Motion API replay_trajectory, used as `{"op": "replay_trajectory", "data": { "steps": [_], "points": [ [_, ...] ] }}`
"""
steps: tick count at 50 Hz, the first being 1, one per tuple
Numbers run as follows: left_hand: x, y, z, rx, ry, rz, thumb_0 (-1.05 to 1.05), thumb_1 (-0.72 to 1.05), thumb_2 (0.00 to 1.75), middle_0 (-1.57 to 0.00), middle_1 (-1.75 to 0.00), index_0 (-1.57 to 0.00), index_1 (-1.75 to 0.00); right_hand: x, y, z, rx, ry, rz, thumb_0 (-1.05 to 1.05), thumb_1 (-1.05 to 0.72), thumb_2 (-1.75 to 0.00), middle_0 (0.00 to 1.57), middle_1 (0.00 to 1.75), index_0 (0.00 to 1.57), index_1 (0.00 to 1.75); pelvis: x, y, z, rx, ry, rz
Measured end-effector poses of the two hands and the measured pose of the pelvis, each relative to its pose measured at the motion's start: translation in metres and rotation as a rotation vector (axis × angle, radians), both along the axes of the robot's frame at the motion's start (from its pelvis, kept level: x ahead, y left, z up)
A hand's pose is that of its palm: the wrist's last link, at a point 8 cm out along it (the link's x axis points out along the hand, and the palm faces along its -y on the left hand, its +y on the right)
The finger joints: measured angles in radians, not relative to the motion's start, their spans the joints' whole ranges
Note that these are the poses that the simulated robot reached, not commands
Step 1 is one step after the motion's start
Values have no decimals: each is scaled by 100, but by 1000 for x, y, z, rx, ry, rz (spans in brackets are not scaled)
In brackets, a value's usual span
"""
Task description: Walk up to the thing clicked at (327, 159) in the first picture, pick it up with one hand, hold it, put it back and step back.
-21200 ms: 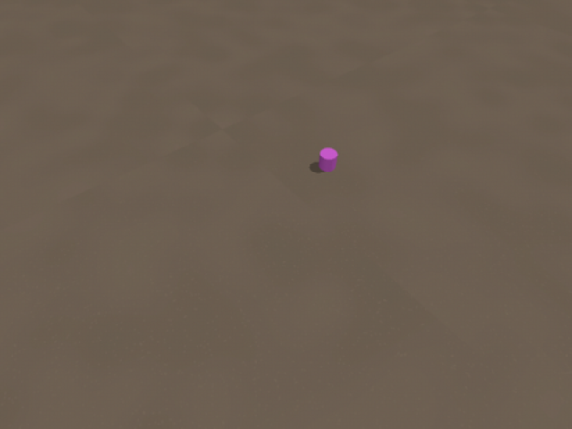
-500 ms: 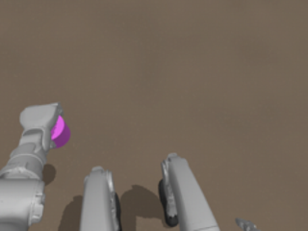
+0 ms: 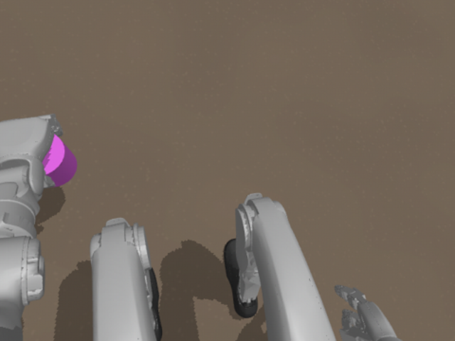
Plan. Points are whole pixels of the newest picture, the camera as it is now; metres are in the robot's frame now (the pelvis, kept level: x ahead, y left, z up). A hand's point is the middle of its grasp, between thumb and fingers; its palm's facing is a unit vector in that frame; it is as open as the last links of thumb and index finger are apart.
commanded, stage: crouch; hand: left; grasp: from above
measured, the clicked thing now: (46, 160) +0.45 +0.27 -0.23
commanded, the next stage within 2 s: lower in 0.62 s
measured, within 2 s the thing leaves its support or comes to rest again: rests again in 1.46 s
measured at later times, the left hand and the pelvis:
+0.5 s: hand (52, 157) +0.46 +0.27 -0.25, palm faces -0.49 -0.06 -0.87, open 11.0 cm; pelvis -0.01 +0.00 -0.05, yaw -2 degrees
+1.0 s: hand (58, 158) +0.47 +0.27 -0.29, palm faces -0.51 -0.07 -0.86, open 11.0 cm; pelvis -0.01 +0.00 -0.08, yaw -3 degrees
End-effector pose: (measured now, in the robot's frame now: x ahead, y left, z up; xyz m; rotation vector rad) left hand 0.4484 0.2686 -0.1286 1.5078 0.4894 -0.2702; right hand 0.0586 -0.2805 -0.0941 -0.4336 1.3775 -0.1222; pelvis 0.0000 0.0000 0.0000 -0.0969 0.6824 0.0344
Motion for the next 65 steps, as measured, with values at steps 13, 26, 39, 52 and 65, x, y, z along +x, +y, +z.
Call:
{"op": "replay_trajectory", "data": {
  "steps": [13, 26, 39, 52, 65],
  "points": [
    [13, 0, -35, -16, 41, -6, -2, -21, 71, -56, -75, -59, -74, -44, 4, -24, 12, 103, -59, 0, -92, -90, 20, 30, 20, 30, -5, 0, -32, -9, -13, -7],
    [18, -1, -65, -20, 24, -34, -2, -20, 69, -57, -74, -60, -73, -58, 9, -43, 13, 144, -55, 0, -92, -90, 20, 30, 20, 30, -9, 2, -56, -19, -28, -13],
    [26, 2, -78, -12, 28, -26, -2, -22, 71, -57, -74, -60, -74, -50, 9, -51, 10, 136, -27, 0, -92, -90, 20, 30, 20, 30, -8, 3, -66, -30, -31, -17],
    [26, 2, -114, -29, 48, -32, -2, -19, 67, -58, -73, -61, -72, -53, 10, -62, 8, 162, 2, 0, -92, -90, 20, 30, 20, 30, -8, 3, -84, -45, -48, -23],
    [29, -2, -145, -34, 23, -30, -2, -19, 65, -59, -73, -62, -72, -52, 11, -74, 16, 179, 30, 0, -91, -89, 20, 30, 20, 30, -5, 4, -100, -58, -63, -36]
  ]
}}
